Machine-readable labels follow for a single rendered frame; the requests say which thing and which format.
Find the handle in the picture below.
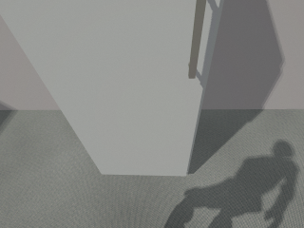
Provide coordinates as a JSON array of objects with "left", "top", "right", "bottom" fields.
[{"left": 188, "top": 0, "right": 207, "bottom": 79}]

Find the fridge door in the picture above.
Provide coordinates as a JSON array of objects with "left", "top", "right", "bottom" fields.
[{"left": 0, "top": 0, "right": 220, "bottom": 177}]

